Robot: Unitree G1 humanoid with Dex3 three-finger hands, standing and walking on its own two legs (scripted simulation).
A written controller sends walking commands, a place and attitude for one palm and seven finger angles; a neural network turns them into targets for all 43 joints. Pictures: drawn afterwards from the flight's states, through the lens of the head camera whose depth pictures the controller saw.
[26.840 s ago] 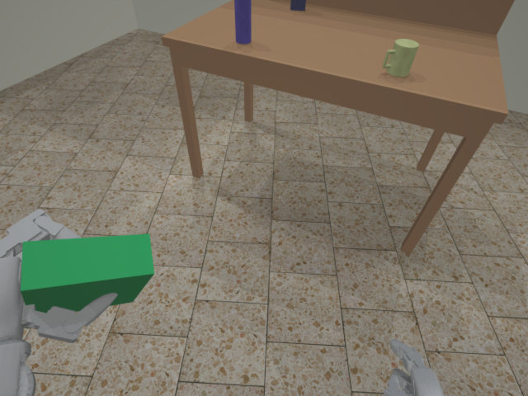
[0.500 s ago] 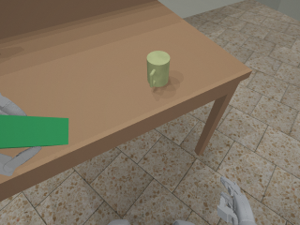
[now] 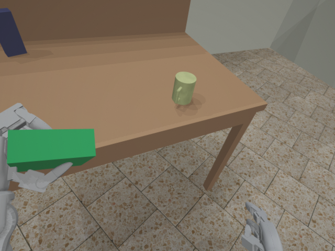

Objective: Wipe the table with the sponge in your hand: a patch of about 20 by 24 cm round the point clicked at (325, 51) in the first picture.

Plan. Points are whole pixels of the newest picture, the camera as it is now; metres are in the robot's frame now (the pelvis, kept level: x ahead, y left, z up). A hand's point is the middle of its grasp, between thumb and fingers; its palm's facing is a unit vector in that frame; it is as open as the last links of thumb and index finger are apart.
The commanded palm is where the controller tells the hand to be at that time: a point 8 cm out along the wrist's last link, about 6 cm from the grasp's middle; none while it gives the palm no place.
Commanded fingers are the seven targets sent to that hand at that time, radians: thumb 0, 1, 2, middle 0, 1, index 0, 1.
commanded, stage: shuffle to correct the standing spot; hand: left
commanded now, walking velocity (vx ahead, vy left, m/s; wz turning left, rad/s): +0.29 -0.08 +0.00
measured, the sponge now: (64, 150) +0.24 +0.23 +0.16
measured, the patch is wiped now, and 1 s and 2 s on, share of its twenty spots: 0.00 0.00 0.00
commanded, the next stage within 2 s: come to a stop and stand still in 1.90 s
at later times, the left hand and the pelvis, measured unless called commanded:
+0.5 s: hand (39, 147) +0.23 +0.26 +0.17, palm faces +0.42 -0.84 -0.34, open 9.1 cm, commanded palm +0.15 +0.29 +0.18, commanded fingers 0.00 0.10 1.30 -1.20 -1.60 -1.20 -1.60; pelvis -0.01 +0.01 -0.01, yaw +0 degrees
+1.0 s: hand (86, 127) +0.29 +0.21 +0.17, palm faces +0.44 -0.83 -0.34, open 9.1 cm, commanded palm +0.22 +0.25 +0.18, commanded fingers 0.00 0.10 1.30 -1.20 -1.60 -1.20 -1.60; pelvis +0.07 -0.04 -0.02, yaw +2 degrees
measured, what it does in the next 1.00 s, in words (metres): steps on the spot: right foot, then left foot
